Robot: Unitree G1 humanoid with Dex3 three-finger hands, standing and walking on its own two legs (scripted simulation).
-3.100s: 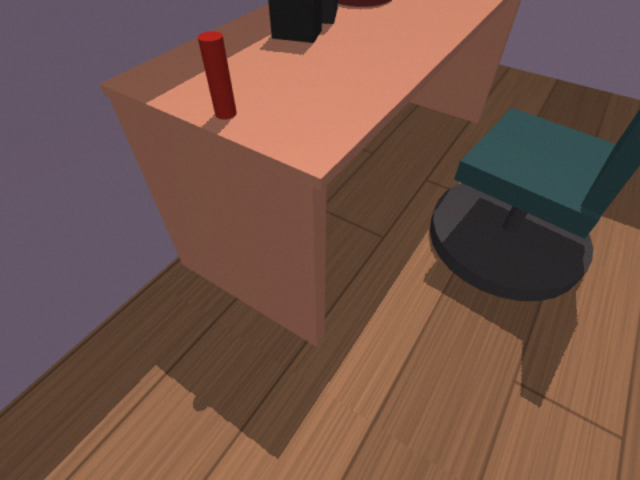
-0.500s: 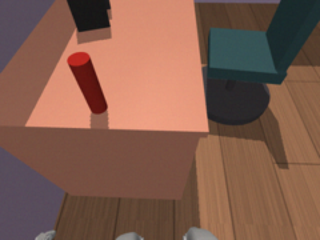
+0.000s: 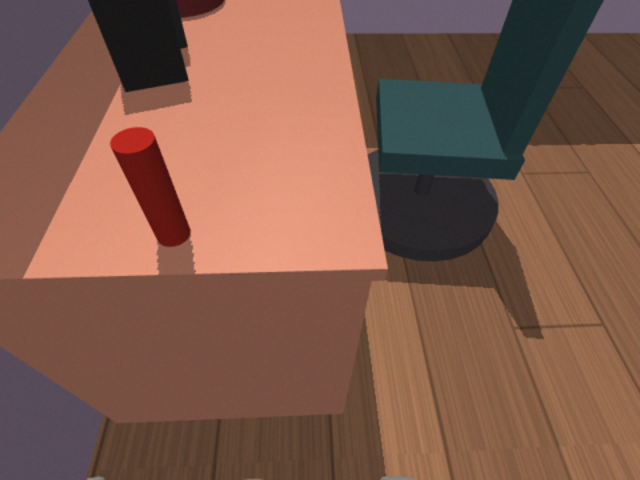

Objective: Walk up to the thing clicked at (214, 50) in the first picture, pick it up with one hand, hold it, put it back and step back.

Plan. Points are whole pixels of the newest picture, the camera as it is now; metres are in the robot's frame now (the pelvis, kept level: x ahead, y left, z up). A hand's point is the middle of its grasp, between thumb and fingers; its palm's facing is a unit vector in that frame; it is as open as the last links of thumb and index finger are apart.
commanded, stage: walk up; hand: left
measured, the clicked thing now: (155, 193) +0.46 +0.24 +0.09
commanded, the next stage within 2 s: stand in 1.10 s
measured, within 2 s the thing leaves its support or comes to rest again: neither
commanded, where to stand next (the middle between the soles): +0.09 +0.00 m, yaw +3 degrees
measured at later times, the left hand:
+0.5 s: hand out of the picture +0.12 +0.24 -0.12, palm faces +0.03 -0.95 -0.32, open 7.4 cm
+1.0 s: hand out of the picture +0.11 +0.25 -0.13, palm faces +0.03 -0.95 -0.32, open 7.4 cm
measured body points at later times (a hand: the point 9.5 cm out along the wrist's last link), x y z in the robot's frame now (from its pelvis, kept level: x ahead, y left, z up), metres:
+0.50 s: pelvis +0.01 -0.01 +0.03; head +0.02 -0.01 +0.48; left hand +0.11 +0.29 -0.10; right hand +0.09 -0.31 -0.11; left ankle +0.01 +0.15 -0.71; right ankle +0.02 -0.14 -0.71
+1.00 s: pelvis +0.03 +0.00 +0.03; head +0.04 +0.00 +0.48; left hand +0.11 +0.30 -0.10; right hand +0.12 -0.30 -0.10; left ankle +0.01 +0.15 -0.71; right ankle +0.02 -0.14 -0.71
